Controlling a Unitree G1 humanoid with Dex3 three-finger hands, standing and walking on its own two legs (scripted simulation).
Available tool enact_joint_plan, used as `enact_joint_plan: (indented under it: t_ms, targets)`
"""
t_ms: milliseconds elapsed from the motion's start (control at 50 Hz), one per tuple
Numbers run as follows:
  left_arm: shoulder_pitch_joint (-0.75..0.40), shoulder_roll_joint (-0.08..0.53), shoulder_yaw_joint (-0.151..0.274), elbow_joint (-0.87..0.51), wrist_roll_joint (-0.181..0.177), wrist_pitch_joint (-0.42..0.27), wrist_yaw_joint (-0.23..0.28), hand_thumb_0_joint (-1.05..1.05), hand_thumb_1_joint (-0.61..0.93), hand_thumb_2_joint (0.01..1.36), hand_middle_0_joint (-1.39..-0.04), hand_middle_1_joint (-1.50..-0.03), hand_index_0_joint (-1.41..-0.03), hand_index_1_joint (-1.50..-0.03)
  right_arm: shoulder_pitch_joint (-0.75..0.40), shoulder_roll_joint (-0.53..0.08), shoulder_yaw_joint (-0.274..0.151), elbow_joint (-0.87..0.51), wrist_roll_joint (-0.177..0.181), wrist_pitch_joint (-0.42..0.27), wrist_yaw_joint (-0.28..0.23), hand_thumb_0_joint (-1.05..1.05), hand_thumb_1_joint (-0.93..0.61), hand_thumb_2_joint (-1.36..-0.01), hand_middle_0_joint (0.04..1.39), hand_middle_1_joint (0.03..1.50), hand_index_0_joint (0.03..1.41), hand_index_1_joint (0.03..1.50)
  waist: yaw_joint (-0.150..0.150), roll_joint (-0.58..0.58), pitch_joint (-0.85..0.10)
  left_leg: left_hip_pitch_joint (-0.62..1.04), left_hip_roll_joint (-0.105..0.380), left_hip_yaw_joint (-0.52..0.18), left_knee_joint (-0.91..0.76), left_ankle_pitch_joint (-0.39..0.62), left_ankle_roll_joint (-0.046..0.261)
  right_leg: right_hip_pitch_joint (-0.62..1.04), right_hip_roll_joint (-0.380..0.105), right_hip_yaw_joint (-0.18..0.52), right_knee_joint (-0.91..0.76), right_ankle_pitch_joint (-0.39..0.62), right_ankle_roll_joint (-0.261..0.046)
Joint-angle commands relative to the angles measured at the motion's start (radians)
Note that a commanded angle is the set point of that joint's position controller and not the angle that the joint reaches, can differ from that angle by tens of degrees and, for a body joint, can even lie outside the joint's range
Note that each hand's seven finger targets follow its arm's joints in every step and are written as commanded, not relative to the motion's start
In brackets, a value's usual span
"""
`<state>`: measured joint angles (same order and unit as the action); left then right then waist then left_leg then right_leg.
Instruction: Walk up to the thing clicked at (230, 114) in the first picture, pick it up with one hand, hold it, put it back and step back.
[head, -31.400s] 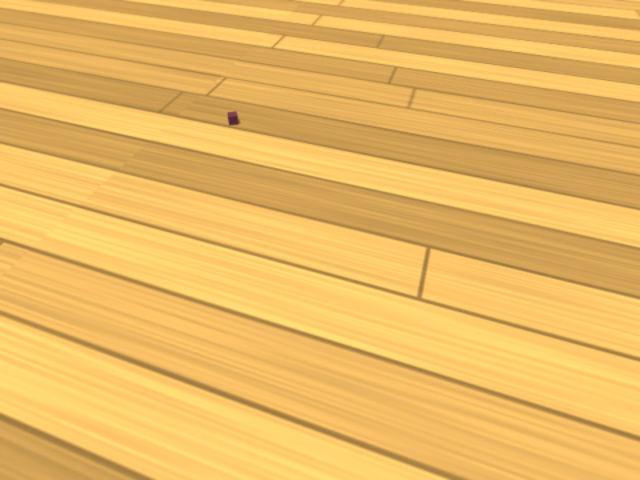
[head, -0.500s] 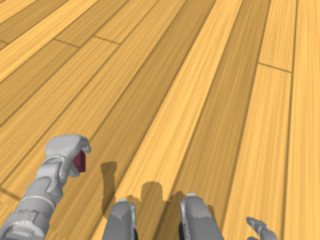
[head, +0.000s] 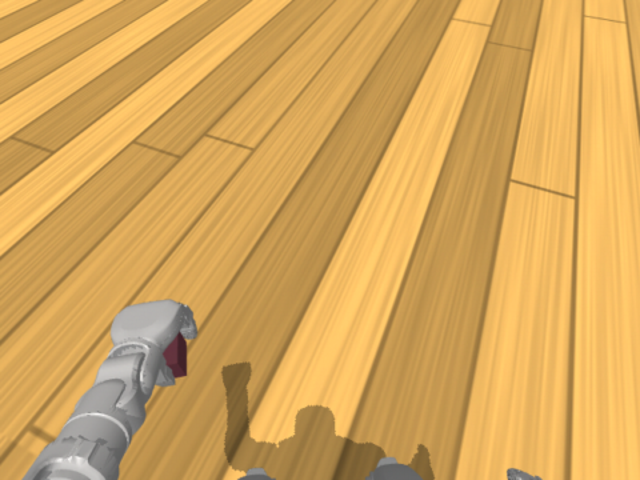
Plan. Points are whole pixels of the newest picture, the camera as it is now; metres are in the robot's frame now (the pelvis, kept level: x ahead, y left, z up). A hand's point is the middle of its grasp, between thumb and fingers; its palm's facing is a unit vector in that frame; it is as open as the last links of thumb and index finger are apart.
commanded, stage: lift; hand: left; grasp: from above
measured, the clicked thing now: (163, 355) +0.33 +0.23 -0.11
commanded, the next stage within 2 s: hold in 0.06 s
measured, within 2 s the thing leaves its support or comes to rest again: neither
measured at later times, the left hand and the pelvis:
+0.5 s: hand (149, 331) +0.33 +0.22 -0.03, palm faces -0.45 -0.05 -0.89, open 8.0 cm; pelvis +0.02 +0.00 +0.03, yaw +0 degrees
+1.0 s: hand (150, 331) +0.32 +0.21 +0.00, palm faces -0.45 -0.05 -0.89, open 8.0 cm; pelvis +0.02 -0.01 +0.04, yaw -1 degrees
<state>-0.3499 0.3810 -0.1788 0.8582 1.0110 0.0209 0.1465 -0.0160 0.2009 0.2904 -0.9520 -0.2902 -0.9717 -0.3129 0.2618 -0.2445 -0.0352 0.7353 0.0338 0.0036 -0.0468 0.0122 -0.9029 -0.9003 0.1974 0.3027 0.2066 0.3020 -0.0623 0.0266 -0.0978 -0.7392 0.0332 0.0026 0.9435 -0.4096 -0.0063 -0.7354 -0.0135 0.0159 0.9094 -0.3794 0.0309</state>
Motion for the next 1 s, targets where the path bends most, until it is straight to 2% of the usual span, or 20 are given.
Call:
enact_joint_plan:
  t_ms: [0, 80, 100, 140, 160, 200, 220, 260, 300, 320, 400, 440, 460, 500, 700, 720, 800, 840, 880, 980]
  targets:
    - [-0.312, 0.191, 0.064, -0.187, -0.012, -0.005, 0.034, 0.000, 0.743, 0.528, -1.172, -0.294, -1.147, -0.321, 0.005, -0.144, -0.054, -0.100, 0.001, -0.034, -0.010, 0.000, -0.895, -0.900, 0.200, 0.300, 0.200, 0.300, -0.003, 0.025, -0.282, 0.270, -0.037, -0.015, -0.204, 0.184, 0.006, 0.178, 0.043, -0.021, -0.194, 0.154, -0.039]
    - [-0.311, 0.201, 0.067, -0.200, -0.014, -0.017, 0.023, 0.000, 0.743, 0.521, -1.164, -0.301, -1.145, -0.323, 0.006, -0.148, -0.058, -0.099, 0.003, -0.032, -0.009, 0.000, -0.893, -0.899, 0.200, 0.300, 0.200, 0.300, -0.001, 0.017, -0.271, 0.310, -0.039, -0.008, -0.234, 0.219, 0.006, 0.219, 0.043, -0.018, -0.227, 0.185, -0.037]
    - [-0.290, 0.211, 0.075, -0.198, -0.013, -0.019, 0.023, 0.000, 0.746, 0.527, -1.171, -0.300, -1.149, -0.324, 0.000, -0.145, -0.058, -0.102, 0.003, -0.031, -0.009, 0.000, -0.894, -0.899, 0.200, 0.300, 0.200, 0.300, 0.011, 0.023, -0.261, 0.315, -0.040, -0.007, -0.243, 0.219, 0.005, 0.227, 0.042, -0.020, -0.236, 0.184, -0.037]
    - [-0.302, 0.190, 0.061, -0.210, -0.007, -0.021, 0.024, 0.000, 0.747, 0.512, -1.174, -0.286, -1.154, -0.309, 0.000, -0.146, -0.060, -0.100, 0.002, -0.029, -0.008, 0.000, -0.894, -0.899, 0.200, 0.300, 0.200, 0.300, 0.002, 0.024, -0.280, 0.352, -0.038, -0.008, -0.255, 0.253, 0.001, 0.234, 0.043, -0.020, -0.241, 0.209, -0.040]
    - [-0.295, 0.208, 0.073, -0.212, -0.006, -0.022, 0.027, 0.000, 0.755, 0.498, -1.165, -0.295, -1.152, -0.310, -0.001, -0.152, -0.064, -0.103, 0.003, -0.027, -0.007, 0.000, -0.891, -0.896, 0.200, 0.300, 0.200, 0.300, 0.014, 0.028, -0.283, 0.370, -0.038, -0.005, -0.262, 0.274, 0.001, 0.255, 0.044, -0.023, -0.249, 0.225, -0.040]
    - [-0.321, 0.209, 0.068, -0.222, 0.000, -0.019, 0.026, 0.000, 0.729, 0.514, -1.152, -0.289, -1.135, -0.309, 0.001, -0.152, -0.063, -0.100, 0.004, -0.024, -0.006, 0.000, -0.892, -0.897, 0.200, 0.300, 0.200, 0.300, 0.005, 0.022, -0.272, 0.375, -0.040, -0.004, -0.273, 0.288, 0.002, 0.267, 0.044, -0.021, -0.262, 0.239, -0.039]
    - [-0.291, 0.218, 0.075, -0.205, 0.005, -0.015, 0.023, 0.000, 0.730, 0.499, -1.151, -0.289, -1.137, -0.306, -0.001, -0.150, -0.061, -0.097, 0.007, -0.021, -0.006, 0.000, -0.891, -0.897, 0.200, 0.300, 0.200, 0.300, 0.017, 0.011, -0.267, 0.377, -0.043, 0.002, -0.279, 0.310, 0.004, 0.291, 0.042, -0.016, -0.268, 0.265, -0.039]
    - [-0.320, 0.206, 0.060, -0.214, 0.001, -0.016, 0.010, 0.000, 0.734, 0.519, -1.154, -0.299, -1.139, -0.317, -0.004, -0.151, -0.063, -0.094, 0.007, -0.019, -0.006, 0.000, -0.890, -0.896, 0.200, 0.300, 0.200, 0.300, 0.005, 0.000, -0.277, 0.392, -0.044, 0.003, -0.282, 0.334, 0.007, 0.309, 0.042, -0.012, -0.279, 0.293, -0.035]
    - [-0.301, 0.225, 0.077, -0.217, -0.004, -0.018, 0.000, 0.000, 0.750, 0.534, -1.171, -0.295, -1.153, -0.316, -0.010, -0.155, -0.066, -0.098, 0.007, -0.018, -0.006, 0.000, -0.888, -0.896, 0.200, 0.300, 0.200, 0.300, 0.015, 0.006, -0.260, 0.407, -0.045, 0.010, -0.298, 0.335, 0.006, 0.321, 0.042, -0.014, -0.293, 0.291, -0.036]
    - [-0.299, 0.202, 0.061, -0.216, -0.005, -0.017, -0.008, 0.000, 0.745, 0.521, -1.167, -0.290, -1.149, -0.310, -0.015, -0.148, -0.062, -0.099, 0.007, -0.016, -0.005, 0.000, -0.889, -0.896, 0.200, 0.300, 0.200, 0.300, 0.012, 0.009, -0.253, 0.406, -0.046, 0.011, -0.303, 0.334, 0.007, 0.323, 0.042, -0.011, -0.298, 0.293, -0.035]
    - [-0.261, 0.220, 0.074, -0.224, -0.001, -0.027, -0.034, 0.000, 0.726, 0.486, -1.151, -0.270, -1.136, -0.288, -0.028, -0.158, -0.066, -0.119, 0.010, -0.010, -0.002, 0.000, -0.889, -0.897, 0.200, 0.300, 0.200, 0.300, 0.029, 0.012, -0.241, 0.432, -0.045, 0.010, -0.329, 0.341, 0.003, 0.348, 0.046, -0.019, -0.314, 0.281, -0.040]
    - [-0.281, 0.214, 0.069, -0.248, 0.002, -0.028, -0.041, 0.000, 0.728, 0.501, -1.147, -0.296, -1.134, -0.312, -0.030, -0.158, -0.067, -0.124, 0.009, -0.007, -0.001, 0.000, -0.889, -0.897, 0.200, 0.300, 0.200, 0.300, 0.024, 0.018, -0.245, 0.451, -0.042, 0.011, -0.336, 0.363, 0.001, 0.343, 0.048, -0.020, -0.316, 0.299, -0.041]
    - [-0.285, 0.201, 0.058, -0.256, 0.000, -0.024, -0.045, 0.000, 0.727, 0.485, -1.147, -0.283, -1.135, -0.298, -0.032, -0.153, -0.062, -0.129, 0.009, -0.006, -0.001, 0.000, -0.889, -0.896, 0.200, 0.300, 0.200, 0.300, 0.021, 0.018, -0.226, 0.440, -0.042, 0.009, -0.339, 0.360, 0.003, 0.347, 0.048, -0.019, -0.321, 0.300, -0.040]
    - [-0.270, 0.238, 0.085, -0.258, -0.001, -0.026, -0.049, 0.000, 0.727, 0.475, -1.145, -0.281, -1.135, -0.294, -0.041, -0.158, -0.065, -0.137, 0.013, -0.003, -0.001, 0.000, -0.893, -0.898, 0.200, 0.300, 0.200, 0.300, 0.034, 0.006, -0.222, 0.440, -0.046, 0.015, -0.351, 0.340, 0.006, 0.368, 0.047, -0.017, -0.334, 0.288, -0.039]
    - [-0.279, 0.220, 0.068, -0.345, -0.007, -0.024, -0.078, 0.000, 0.720, 0.482, -1.130, -0.298, -1.122, -0.308, -0.061, -0.152, -0.059, -0.157, 0.017, 0.003, -0.001, 0.000, -0.892, -0.898, 0.200, 0.300, 0.200, 0.300, 0.036, -0.002, -0.222, 0.470, -0.046, 0.022, -0.386, 0.347, 0.012, 0.408, 0.045, -0.007, -0.363, 0.303, -0.035]
    - [-0.268, 0.232, 0.082, -0.334, -0.012, -0.024, -0.082, 0.000, 0.736, 0.480, -1.137, -0.309, -1.132, -0.317, -0.065, -0.156, -0.061, -0.157, 0.017, 0.004, -0.002, 0.000, -0.891, -0.898, 0.200, 0.300, 0.200, 0.300, 0.037, 0.010, -0.209, 0.476, -0.045, 0.025, -0.392, 0.340, 0.011, 0.404, 0.046, -0.010, -0.369, 0.291, -0.036]
    - [-0.247, 0.214, 0.068, -0.338, -0.009, -0.022, -0.093, 0.000, 0.733, 0.471, -1.137, -0.302, -1.130, -0.311, -0.072, -0.150, -0.055, -0.164, 0.018, 0.006, -0.003, 0.000, -0.891, -0.898, 0.200, 0.300, 0.199, 0.300, 0.038, 0.000, -0.202, 0.488, -0.043, 0.024, -0.407, 0.334, 0.012, 0.415, 0.046, -0.009, -0.379, 0.282, -0.037]
    - [-0.234, 0.227, 0.086, -0.338, -0.012, -0.021, -0.093, 0.000, 0.733, 0.499, -1.155, -0.285, -1.139, -0.303, -0.076, -0.153, -0.055, -0.164, 0.019, 0.008, -0.004, 0.000, -0.892, -0.899, 0.200, 0.300, 0.199, 0.300, 0.047, 0.005, -0.203, 0.498, -0.044, 0.026, -0.411, 0.351, 0.012, 0.424, 0.045, -0.010, -0.381, 0.295, -0.038]
    - [-0.243, 0.219, 0.070, -0.353, -0.010, -0.021, -0.100, 0.000, 0.730, 0.498, -1.150, -0.300, -1.136, -0.317, -0.085, -0.149, -0.052, -0.171, 0.020, 0.010, -0.006, 0.000, -0.894, -0.899, 0.200, 0.300, 0.200, 0.300, 0.045, -0.020, -0.201, 0.500, -0.044, 0.026, -0.414, 0.362, 0.016, 0.432, 0.044, -0.009, -0.387, 0.312, -0.035]
    - [-0.247, 0.231, 0.081, -0.371, -0.009, -0.023, -0.108, 0.000, 0.731, 0.485, -1.145, -0.295, -1.134, -0.308, -0.096, -0.143, -0.047, -0.176, 0.022, 0.013, -0.009, 0.000, -0.891, -0.898, 0.200, 0.300, 0.199, 0.300, 0.051, -0.021, -0.197, 0.508, -0.049, 0.033, -0.428, 0.338, 0.020, 0.447, 0.039, -0.003, -0.408, 0.295, -0.032]
